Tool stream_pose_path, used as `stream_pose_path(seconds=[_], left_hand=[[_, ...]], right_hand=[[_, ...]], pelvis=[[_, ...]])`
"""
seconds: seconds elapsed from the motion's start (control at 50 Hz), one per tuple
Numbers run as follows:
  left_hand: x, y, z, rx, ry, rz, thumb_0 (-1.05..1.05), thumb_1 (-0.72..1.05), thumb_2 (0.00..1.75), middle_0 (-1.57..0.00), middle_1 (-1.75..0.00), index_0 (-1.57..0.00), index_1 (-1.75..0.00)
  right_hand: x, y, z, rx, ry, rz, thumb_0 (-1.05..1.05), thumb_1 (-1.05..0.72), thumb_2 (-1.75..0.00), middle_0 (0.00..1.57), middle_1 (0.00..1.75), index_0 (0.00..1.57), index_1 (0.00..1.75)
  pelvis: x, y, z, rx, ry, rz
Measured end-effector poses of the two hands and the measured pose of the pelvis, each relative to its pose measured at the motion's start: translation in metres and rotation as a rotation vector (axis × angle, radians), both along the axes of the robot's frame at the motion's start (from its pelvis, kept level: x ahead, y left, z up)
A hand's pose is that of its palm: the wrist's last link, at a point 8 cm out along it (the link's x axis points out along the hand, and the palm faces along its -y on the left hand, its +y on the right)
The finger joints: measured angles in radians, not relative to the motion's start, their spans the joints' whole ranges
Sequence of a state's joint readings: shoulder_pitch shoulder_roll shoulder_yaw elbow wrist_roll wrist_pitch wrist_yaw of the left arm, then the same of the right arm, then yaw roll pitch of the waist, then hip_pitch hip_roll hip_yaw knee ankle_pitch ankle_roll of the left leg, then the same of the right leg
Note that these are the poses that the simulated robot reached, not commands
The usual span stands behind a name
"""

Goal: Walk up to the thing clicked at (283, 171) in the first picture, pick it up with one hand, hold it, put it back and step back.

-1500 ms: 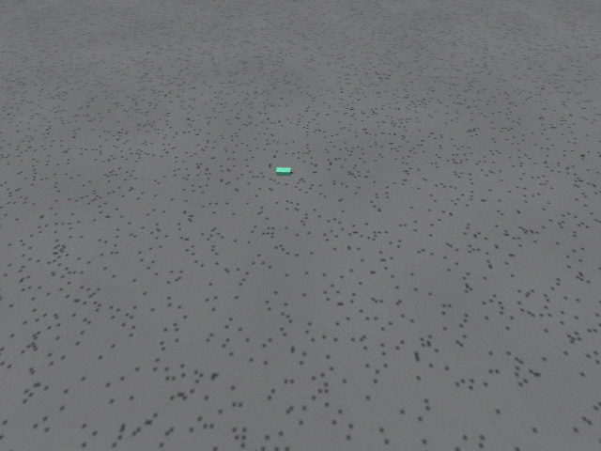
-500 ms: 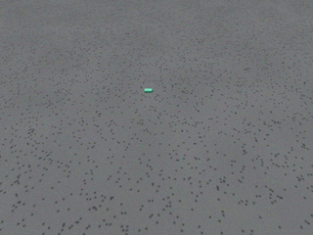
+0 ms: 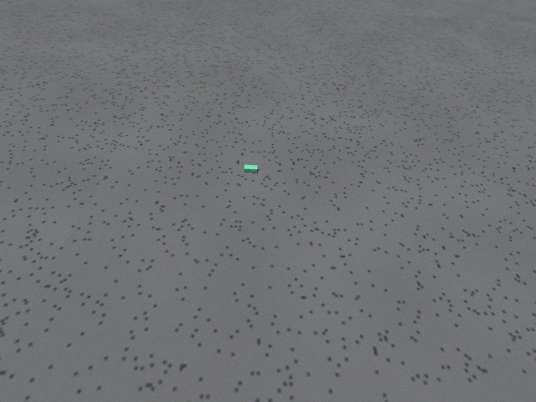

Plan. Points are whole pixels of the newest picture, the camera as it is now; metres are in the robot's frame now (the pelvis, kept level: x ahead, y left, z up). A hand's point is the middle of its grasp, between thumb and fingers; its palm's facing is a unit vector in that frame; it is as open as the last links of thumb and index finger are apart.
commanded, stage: walk up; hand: left
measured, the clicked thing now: (250, 168) +1.45 +0.10 -0.75
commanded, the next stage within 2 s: none
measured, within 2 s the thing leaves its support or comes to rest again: neither
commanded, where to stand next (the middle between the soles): +1.08 -0.14 m, yaw +0 degrees
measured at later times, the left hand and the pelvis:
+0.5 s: hand (185, 260) +0.42 +0.20 -0.12, palm faces -0.12 -0.93 -0.35, open 7.4 cm; pelvis +0.25 -0.05 -0.01, yaw -2 degrees
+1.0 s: hand (182, 220) +0.56 +0.23 -0.16, palm faces -0.09 -0.94 -0.33, open 7.4 cm; pelvis +0.51 -0.04 +0.00, yaw -2 degrees
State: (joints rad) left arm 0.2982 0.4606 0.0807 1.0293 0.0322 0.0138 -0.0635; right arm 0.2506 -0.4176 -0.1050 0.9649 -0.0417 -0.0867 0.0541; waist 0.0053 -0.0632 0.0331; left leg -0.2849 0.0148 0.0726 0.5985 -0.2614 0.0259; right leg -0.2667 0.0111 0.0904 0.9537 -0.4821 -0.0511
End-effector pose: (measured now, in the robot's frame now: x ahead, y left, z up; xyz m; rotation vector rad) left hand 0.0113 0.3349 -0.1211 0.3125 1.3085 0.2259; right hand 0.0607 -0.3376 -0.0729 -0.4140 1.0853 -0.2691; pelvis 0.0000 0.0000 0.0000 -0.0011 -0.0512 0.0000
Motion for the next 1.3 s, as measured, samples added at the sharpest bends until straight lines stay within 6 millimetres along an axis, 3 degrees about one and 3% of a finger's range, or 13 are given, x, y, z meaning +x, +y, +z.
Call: stream_pose_path(seconds=[0.12,0.24,0.38,0.48,0.54,0.64,0.76,0.9,0.98,1.1,1.22,1.3], left_hand=[[0.084,-0.002,0.016,-0.042,-0.099,-0.077,0.01,0.91,0.90,-0.20,-0.30,-0.20,-0.29],[0.169,-0.010,0.027,-0.041,-0.131,-0.141,0.01,0.91,0.90,-0.20,-0.30,-0.20,-0.30],[0.300,-0.045,0.028,-0.017,-0.188,-0.215,0.01,0.91,0.90,-0.20,-0.30,-0.20,-0.30],[0.393,-0.088,0.030,-0.019,-0.300,-0.242,0.01,0.91,0.90,-0.20,-0.30,-0.20,-0.29],[0.418,-0.103,0.040,-0.034,-0.347,-0.207,0.01,0.91,0.90,-0.20,-0.30,-0.20,-0.30],[0.430,-0.106,0.046,-0.026,-0.297,-0.173,0.00,0.91,0.90,-0.20,-0.30,-0.21,-0.30],[0.446,-0.084,0.034,-0.013,-0.204,-0.136,0.01,0.90,0.90,-0.20,-0.30,-0.21,-0.30],[0.494,-0.049,-0.003,-0.006,-0.132,-0.079,0.01,0.91,0.90,-0.20,-0.30,-0.20,-0.30],[0.533,-0.054,-0.002,-0.023,-0.086,-0.109,0.01,0.91,0.90,-0.20,-0.30,-0.20,-0.29],[0.602,-0.067,0.015,-0.051,-0.149,-0.137,0.01,0.91,0.90,-0.20,-0.30,-0.20,-0.30],[0.663,-0.087,0.028,-0.033,-0.148,-0.173,0.01,0.91,0.90,-0.20,-0.30,-0.20,-0.30],[0.710,-0.108,0.034,0.008,-0.170,-0.190,0.01,0.91,0.90,-0.20,-0.30,-0.20,-0.30]], right_hand=[[0.004,0.017,0.006,0.032,0.057,-0.054,0.01,-0.90,-0.90,0.20,0.30,0.20,0.30],[0.030,0.023,-0.003,0.079,0.104,-0.089,0.01,-0.90,-0.90,0.21,0.30,0.21,0.30],[0.084,0.002,-0.033,0.115,0.173,-0.129,0.01,-0.90,-0.90,0.21,0.30,0.21,0.30],[0.146,-0.021,-0.053,0.122,0.218,-0.132,0.01,-0.90,-0.90,0.21,0.30,0.21,0.30],[0.197,-0.029,-0.043,0.127,0.184,-0.090,0.01,-0.90,-0.90,0.20,0.30,0.20,0.30],[0.291,-0.043,-0.023,0.107,0.051,-0.040,0.01,-0.90,-0.90,0.20,0.30,0.20,0.30],[0.383,-0.045,-0.011,0.085,-0.006,0.018,0.01,-0.91,-0.90,0.20,0.29,0.20,0.30],[0.478,-0.025,-0.015,0.037,-0.015,0.073,0.01,-0.91,-0.90,0.20,0.29,0.20,0.30],[0.505,-0.015,-0.005,0.045,-0.060,0.034,0.01,-0.90,-0.90,0.20,0.29,0.20,0.30],[0.519,-0.018,0.005,0.060,-0.002,-0.002,0.00,-0.90,-0.90,0.21,0.30,0.21,0.30],[0.542,-0.047,-0.005,0.075,0.047,-0.034,0.01,-0.90,-0.90,0.21,0.30,0.21,0.30],[0.568,-0.078,-0.025,0.089,0.066,-0.054,0.01,-0.90,-0.90,0.21,0.30,0.21,0.30]], pelvis=[[0.044,0.008,0.015,0.002,-0.005,-0.013],[0.098,0.004,0.016,0.013,0.001,-0.031],[0.182,-0.020,-0.001,0.033,0.031,-0.043],[0.240,-0.045,-0.010,-0.007,0.032,-0.040],[0.270,-0.054,0.001,0.026,0.017,-0.042],[0.322,-0.059,0.012,0.021,0.004,-0.063],[0.382,-0.057,0.009,-0.021,0.007,-0.043],[0.464,-0.041,-0.013,0.004,0.017,-0.028],[0.497,-0.037,-0.004,-0.014,0.009,-0.040],[0.543,-0.046,0.011,-0.001,0.001,-0.034],[0.591,-0.066,0.011,0.026,0.007,-0.047],[0.628,-0.089,0.001,0.049,0.014,-0.053]])
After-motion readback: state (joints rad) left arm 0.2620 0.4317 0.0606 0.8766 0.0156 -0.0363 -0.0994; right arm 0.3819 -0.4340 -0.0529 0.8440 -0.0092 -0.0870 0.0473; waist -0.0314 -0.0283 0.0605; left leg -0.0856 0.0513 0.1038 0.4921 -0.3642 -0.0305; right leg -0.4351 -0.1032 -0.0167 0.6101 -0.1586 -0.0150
